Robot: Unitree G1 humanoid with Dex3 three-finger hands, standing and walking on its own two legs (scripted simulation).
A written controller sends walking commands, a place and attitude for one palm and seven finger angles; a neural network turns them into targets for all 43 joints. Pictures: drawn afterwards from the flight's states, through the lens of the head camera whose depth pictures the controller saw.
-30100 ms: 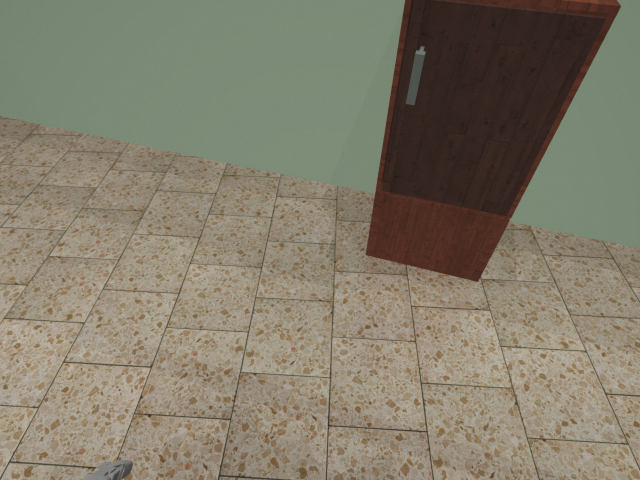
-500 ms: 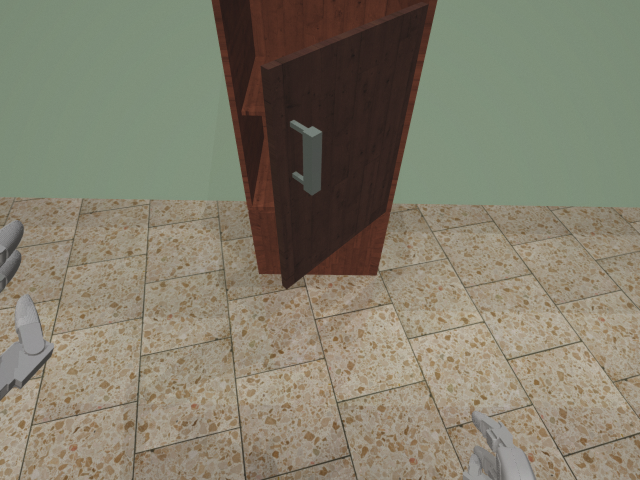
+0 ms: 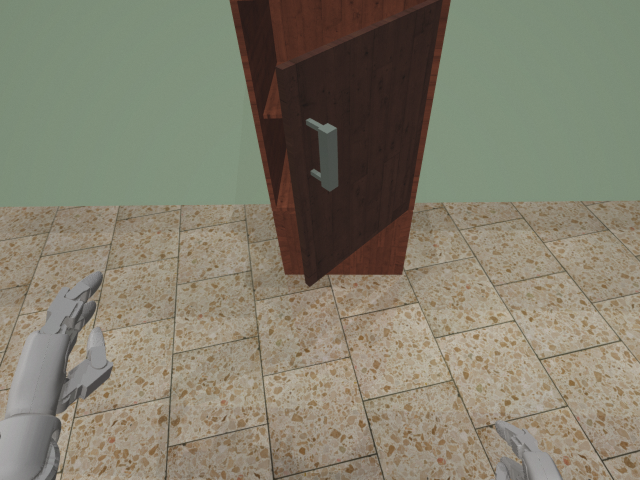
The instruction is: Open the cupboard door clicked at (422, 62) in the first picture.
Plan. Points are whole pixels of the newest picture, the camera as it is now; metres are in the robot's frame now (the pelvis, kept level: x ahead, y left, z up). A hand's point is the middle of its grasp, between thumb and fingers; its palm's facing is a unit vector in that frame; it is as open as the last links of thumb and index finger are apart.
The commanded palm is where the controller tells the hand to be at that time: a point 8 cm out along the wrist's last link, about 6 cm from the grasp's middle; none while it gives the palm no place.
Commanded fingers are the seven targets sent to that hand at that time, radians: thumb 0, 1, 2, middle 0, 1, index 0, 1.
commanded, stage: let the arm hang, fingers relaxed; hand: left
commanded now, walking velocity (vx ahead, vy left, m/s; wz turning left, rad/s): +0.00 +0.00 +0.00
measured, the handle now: (321, 154) +0.66 +0.05 +0.04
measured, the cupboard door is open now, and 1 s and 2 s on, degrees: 45 45 45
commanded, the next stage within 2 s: look to check the result in 1.02 s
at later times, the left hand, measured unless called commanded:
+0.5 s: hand out of the picture +0.00 +0.20 -0.16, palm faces +0.01 -0.96 -0.29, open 7.3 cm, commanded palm none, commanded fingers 0.00 0.90 0.90 -0.20 -0.30 -0.20 -0.30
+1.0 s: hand out of the picture +0.07 +0.19 -0.15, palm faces +0.01 -0.97 -0.25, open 7.4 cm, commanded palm none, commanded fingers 0.00 0.90 0.90 -0.20 -0.30 -0.20 -0.30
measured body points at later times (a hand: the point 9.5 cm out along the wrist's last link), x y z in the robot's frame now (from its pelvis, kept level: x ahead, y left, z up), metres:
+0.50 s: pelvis -0.01 -0.02 +0.01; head +0.01 -0.03 +0.45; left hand +0.00 +0.25 -0.14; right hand -0.03 -0.28 -0.15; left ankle +0.00 +0.11 -0.73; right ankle +0.06 -0.11 -0.73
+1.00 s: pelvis +0.01 -0.01 +0.01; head +0.03 -0.02 +0.46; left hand +0.07 +0.24 -0.13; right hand +0.04 -0.26 -0.15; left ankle +0.00 +0.11 -0.73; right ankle +0.06 -0.11 -0.73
